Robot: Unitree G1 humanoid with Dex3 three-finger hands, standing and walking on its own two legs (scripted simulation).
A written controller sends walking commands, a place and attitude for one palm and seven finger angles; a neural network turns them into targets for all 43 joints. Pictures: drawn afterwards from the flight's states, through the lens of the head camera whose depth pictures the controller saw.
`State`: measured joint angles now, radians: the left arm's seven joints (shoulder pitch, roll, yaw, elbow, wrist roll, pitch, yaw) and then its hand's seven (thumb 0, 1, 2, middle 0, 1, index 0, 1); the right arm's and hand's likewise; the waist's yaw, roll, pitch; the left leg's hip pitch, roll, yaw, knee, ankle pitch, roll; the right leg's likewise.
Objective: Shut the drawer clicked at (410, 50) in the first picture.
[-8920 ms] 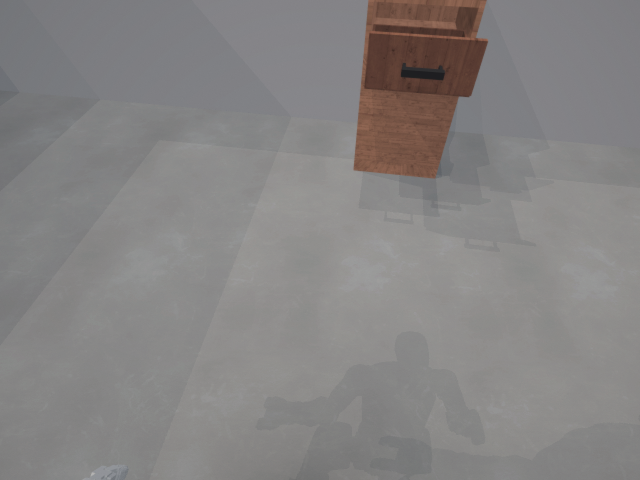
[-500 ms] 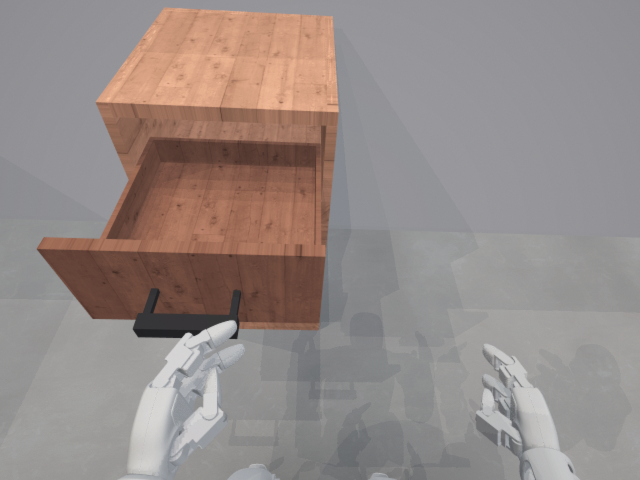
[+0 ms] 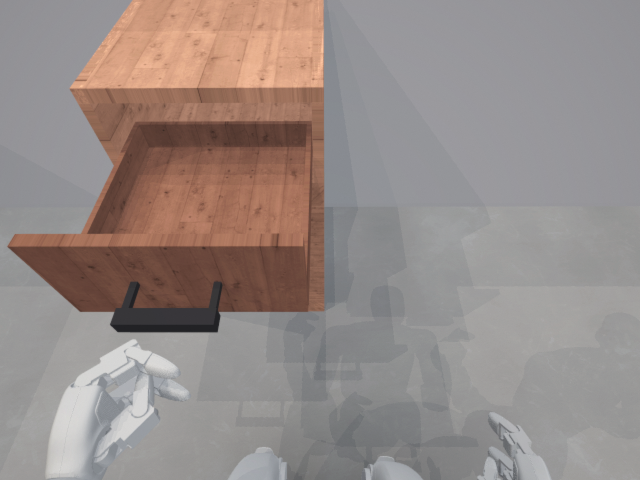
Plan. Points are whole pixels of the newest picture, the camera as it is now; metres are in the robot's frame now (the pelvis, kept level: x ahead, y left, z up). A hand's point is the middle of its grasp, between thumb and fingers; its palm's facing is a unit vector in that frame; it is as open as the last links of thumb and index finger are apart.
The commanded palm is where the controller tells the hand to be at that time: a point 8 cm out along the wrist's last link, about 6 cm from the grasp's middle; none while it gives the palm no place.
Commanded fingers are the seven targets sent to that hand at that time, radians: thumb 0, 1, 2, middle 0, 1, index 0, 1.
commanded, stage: raise the hand and make a fist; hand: left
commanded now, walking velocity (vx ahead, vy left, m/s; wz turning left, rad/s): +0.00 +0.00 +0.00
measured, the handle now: (171, 304) +0.34 +0.22 -0.01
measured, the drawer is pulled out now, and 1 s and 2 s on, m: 0.30 0.30 0.30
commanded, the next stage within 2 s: bring the fist close to the handle in 1.02 s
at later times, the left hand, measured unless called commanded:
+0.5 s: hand (142, 431) +0.17 +0.17 +0.08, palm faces +0.03 -1.00 -0.02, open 3.2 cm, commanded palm +0.13 +0.23 +0.09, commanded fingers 0.00 0.90 0.90 -1.40 -1.60 -1.40 -1.60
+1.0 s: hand (135, 423) +0.18 +0.18 +0.09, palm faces +0.03 -1.00 -0.04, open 3.3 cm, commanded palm +0.13 +0.24 +0.09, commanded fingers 0.00 0.90 0.90 -1.40 -1.60 -1.40 -1.60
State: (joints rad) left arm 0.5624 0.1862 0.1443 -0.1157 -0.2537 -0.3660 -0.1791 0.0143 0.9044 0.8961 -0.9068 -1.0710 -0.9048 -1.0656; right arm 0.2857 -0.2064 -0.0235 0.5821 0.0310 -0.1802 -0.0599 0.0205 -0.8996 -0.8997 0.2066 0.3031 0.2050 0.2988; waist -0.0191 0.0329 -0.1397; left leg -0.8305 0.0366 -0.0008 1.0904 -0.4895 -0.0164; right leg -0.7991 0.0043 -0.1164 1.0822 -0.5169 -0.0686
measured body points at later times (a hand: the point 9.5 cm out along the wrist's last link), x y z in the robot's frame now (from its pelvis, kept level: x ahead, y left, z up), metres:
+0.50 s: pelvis +0.01 +0.03 +0.01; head +0.05 +0.03 +0.45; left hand +0.16 +0.23 +0.08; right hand +0.24 -0.17 -0.04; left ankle +0.03 +0.13 -0.66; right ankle +0.01 -0.08 -0.66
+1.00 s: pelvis +0.01 +0.03 +0.01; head +0.05 +0.03 +0.46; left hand +0.17 +0.23 +0.09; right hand +0.20 -0.21 -0.06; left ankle +0.03 +0.13 -0.66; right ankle +0.01 -0.08 -0.66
